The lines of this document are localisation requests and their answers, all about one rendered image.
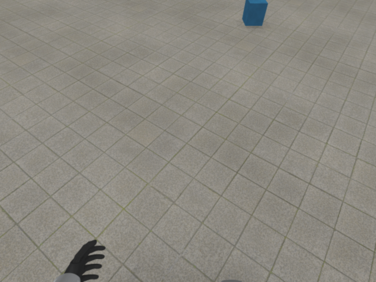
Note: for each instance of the carton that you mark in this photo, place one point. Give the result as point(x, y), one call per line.
point(254, 12)

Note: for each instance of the left robot hand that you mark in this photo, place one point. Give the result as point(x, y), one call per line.
point(77, 265)

